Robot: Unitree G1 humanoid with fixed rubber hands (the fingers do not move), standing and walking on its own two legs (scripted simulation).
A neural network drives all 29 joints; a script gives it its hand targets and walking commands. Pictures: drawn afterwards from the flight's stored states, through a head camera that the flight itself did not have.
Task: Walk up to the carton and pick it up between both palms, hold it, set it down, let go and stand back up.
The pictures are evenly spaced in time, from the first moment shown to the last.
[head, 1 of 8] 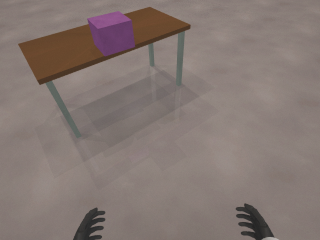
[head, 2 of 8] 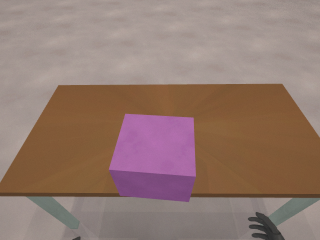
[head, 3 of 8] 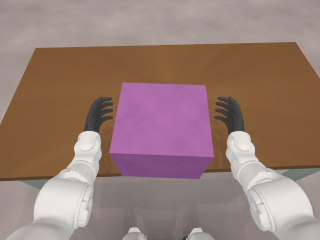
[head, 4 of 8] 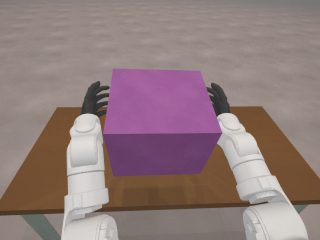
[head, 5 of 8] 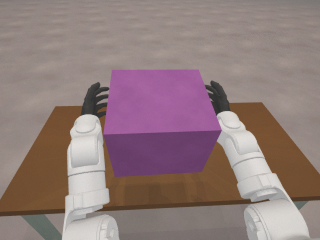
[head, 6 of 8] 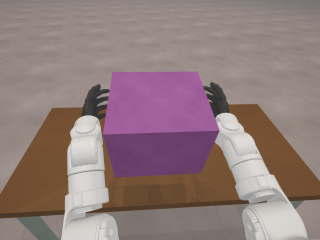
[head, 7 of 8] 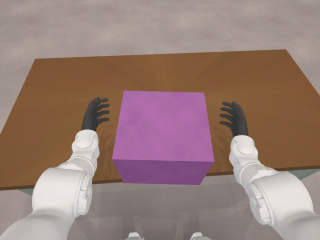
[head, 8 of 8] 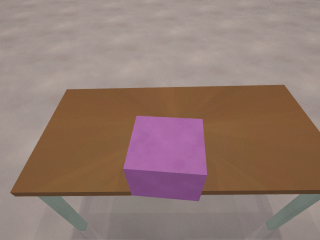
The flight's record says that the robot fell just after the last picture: no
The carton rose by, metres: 0.25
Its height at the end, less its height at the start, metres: +0.00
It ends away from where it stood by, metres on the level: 0.01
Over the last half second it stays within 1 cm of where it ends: yes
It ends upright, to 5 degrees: yes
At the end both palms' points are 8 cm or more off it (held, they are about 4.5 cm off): yes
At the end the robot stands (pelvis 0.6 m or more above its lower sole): yes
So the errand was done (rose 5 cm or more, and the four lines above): yes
